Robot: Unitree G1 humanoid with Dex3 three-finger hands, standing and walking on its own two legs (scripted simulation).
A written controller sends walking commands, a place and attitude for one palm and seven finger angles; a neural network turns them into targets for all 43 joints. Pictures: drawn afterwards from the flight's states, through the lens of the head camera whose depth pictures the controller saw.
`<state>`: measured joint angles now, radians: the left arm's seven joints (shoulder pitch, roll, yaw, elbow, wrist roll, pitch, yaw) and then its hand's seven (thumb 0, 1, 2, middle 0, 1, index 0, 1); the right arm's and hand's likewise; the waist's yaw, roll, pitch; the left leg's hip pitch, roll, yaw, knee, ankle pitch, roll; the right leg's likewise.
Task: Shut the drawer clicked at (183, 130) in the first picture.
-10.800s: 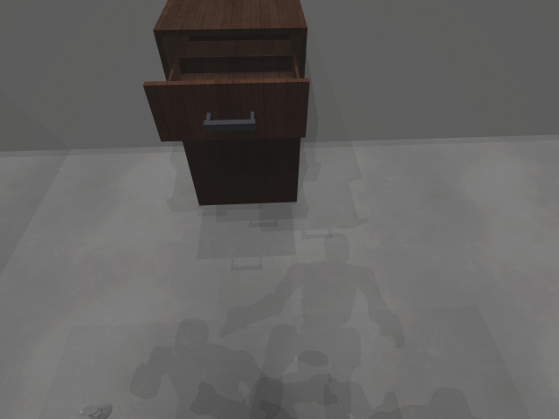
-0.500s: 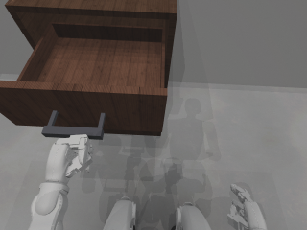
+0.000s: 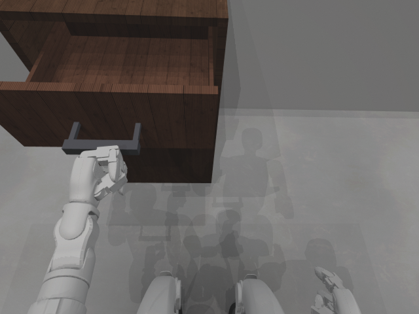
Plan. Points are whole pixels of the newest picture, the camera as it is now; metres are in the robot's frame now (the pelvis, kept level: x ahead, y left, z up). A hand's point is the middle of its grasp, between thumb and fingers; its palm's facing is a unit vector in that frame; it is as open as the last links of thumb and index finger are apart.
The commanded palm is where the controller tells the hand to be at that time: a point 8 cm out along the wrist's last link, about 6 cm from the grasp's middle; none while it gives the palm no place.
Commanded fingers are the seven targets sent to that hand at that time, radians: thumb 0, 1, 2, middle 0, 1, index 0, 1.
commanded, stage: push the drawer shut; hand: left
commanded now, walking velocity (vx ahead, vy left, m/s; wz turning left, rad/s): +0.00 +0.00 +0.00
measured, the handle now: (104, 137) +0.44 +0.21 +0.04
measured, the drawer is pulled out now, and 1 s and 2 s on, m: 0.19 0.07 0.00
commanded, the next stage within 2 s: pull the fist back off the drawer in 2.00 s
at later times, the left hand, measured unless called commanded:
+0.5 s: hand (123, 156) +0.40 +0.17 +0.03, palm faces +0.01 -1.00 -0.05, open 3.0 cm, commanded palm +0.39 +0.23 +0.04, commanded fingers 0.00 0.90 0.90 -1.40 -1.60 -1.40 -1.60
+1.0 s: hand (129, 124) +0.47 +0.17 +0.03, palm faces +0.01 -1.00 -0.04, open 3.1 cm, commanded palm +0.46 +0.22 +0.04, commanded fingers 0.00 0.90 0.90 -1.40 -1.60 -1.40 -1.60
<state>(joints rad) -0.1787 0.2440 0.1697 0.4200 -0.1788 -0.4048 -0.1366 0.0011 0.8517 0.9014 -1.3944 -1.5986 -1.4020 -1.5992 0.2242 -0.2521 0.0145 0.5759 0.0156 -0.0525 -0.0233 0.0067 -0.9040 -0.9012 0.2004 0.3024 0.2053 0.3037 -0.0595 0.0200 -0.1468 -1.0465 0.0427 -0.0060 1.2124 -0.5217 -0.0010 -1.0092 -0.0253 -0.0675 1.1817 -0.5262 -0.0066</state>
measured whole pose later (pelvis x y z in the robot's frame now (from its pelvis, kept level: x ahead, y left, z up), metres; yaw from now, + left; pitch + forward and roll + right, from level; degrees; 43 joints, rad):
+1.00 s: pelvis -0.01 +0.00 -0.01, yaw -1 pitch +24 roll -2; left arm -0.73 0.40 0.36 1.02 -0.10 -0.49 -0.18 0.00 0.79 0.88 -1.40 -1.60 -1.40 -1.60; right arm 0.31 -0.26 0.02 0.64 -0.01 0.04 -0.01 0.00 -0.91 -0.90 0.20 0.30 0.20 0.30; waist -0.14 0.03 -0.13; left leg -1.16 0.06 0.00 1.25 -0.51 0.01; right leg -1.12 -0.01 -0.06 1.20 -0.50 0.00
